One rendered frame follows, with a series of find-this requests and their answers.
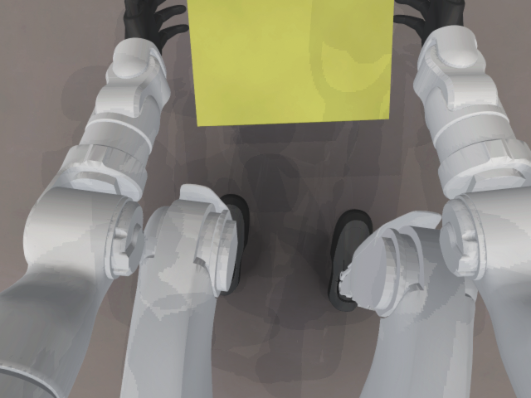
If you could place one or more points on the left robot hand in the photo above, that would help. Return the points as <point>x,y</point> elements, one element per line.
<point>141,21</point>

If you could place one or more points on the right robot foot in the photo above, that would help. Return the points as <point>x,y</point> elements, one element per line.
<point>352,229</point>

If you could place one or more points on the robot left forearm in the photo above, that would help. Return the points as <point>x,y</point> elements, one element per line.
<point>113,152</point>

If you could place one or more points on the right robot upper arm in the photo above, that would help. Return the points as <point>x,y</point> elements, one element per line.
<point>486,236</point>

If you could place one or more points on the left robot upper arm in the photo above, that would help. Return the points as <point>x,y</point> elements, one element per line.
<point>78,242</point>

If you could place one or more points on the robot right shin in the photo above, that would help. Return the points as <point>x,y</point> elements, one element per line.
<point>352,279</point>

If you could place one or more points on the robot right forearm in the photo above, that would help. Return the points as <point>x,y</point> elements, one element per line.
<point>469,128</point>

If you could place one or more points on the right robot hand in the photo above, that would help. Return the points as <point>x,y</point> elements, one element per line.
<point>437,14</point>

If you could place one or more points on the carton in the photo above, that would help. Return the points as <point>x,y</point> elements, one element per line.
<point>290,61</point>

